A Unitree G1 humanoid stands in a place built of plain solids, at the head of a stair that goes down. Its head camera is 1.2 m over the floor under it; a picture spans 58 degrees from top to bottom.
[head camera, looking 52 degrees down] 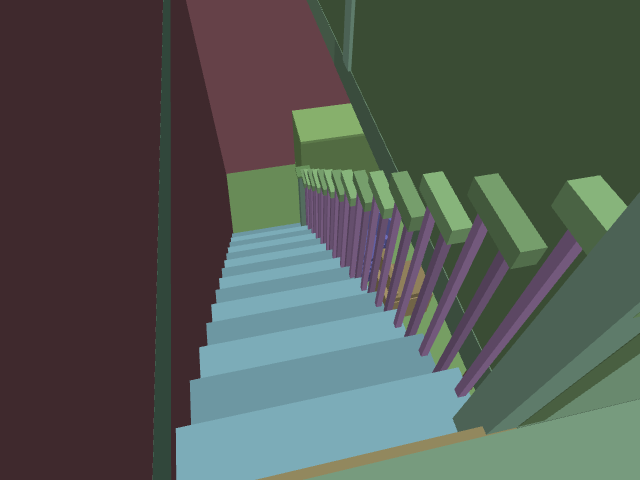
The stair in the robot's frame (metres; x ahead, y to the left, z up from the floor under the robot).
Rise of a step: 0.20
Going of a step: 0.23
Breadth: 0.93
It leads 12 degrees to the left of straight ahead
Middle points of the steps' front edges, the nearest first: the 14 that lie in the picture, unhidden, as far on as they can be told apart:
0.24 -0.06 0.00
0.46 -0.01 -0.20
0.69 0.04 -0.41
0.91 0.09 -0.61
1.13 0.13 -0.82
1.36 0.18 -1.02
1.58 0.23 -1.23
1.80 0.28 -1.43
2.03 0.32 -1.64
2.25 0.37 -1.84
2.48 0.42 -2.05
2.70 0.47 -2.25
2.92 0.51 -2.46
3.15 0.56 -2.66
